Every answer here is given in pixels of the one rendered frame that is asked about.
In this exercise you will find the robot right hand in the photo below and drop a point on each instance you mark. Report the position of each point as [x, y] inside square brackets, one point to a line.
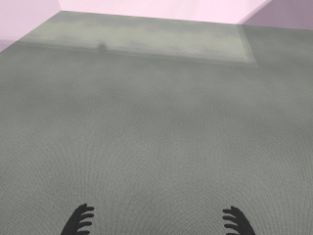
[243, 226]

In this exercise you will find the robot left hand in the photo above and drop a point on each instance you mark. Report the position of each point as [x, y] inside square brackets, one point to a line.
[73, 223]

